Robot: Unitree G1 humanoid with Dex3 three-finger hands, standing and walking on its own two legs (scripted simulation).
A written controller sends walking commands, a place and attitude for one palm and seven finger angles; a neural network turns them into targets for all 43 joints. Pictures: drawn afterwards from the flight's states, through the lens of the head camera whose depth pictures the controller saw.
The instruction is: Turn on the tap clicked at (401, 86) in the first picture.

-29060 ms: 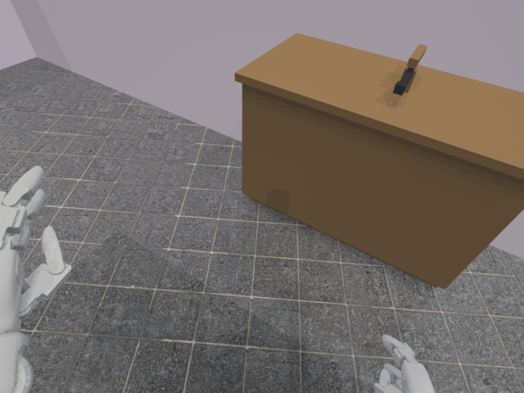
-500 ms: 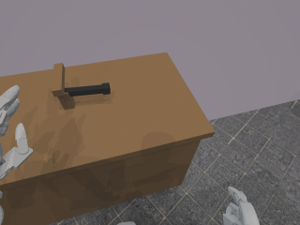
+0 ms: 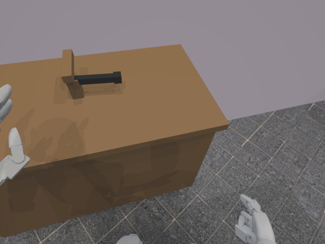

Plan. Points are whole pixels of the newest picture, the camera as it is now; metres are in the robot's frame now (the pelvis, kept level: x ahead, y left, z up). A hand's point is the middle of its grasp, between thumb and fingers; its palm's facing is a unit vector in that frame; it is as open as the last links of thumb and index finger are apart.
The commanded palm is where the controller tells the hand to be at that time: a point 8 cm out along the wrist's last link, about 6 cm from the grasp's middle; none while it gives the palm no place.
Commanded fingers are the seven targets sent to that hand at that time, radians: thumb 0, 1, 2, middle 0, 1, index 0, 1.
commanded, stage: step back with the hand held close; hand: left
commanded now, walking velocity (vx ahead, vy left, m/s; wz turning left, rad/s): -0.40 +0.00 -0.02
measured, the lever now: (117, 77) +0.59 +0.20 +0.04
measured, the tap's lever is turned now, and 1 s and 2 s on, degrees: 83 83 83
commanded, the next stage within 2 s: stop stepping back and stand still in 0.20 s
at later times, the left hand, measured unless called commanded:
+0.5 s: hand out of the picture +0.09 +0.24 +0.18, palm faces +0.46 -0.81 -0.38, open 7.5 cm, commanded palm +0.04 +0.27 +0.19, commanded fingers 0.00 0.90 0.90 -0.20 -0.30 -0.20 -0.30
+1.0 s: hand out of the picture +0.06 +0.19 +0.18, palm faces +0.39 -0.83 -0.40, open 7.5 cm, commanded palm +0.01 +0.24 +0.19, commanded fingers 0.00 0.90 0.90 -0.20 -0.30 -0.20 -0.30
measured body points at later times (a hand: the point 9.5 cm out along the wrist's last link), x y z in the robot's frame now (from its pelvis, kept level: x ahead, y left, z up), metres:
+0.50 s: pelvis -0.11 -0.01 +0.00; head -0.10 +0.00 +0.45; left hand +0.06 +0.28 +0.20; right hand +0.05 -0.22 -0.09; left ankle -0.05 +0.15 -0.72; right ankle -0.08 -0.11 -0.73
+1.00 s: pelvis -0.15 -0.04 +0.00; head -0.16 -0.05 +0.45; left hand +0.04 +0.24 +0.20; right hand -0.02 -0.28 -0.10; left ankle -0.15 +0.11 -0.71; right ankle -0.12 -0.12 -0.73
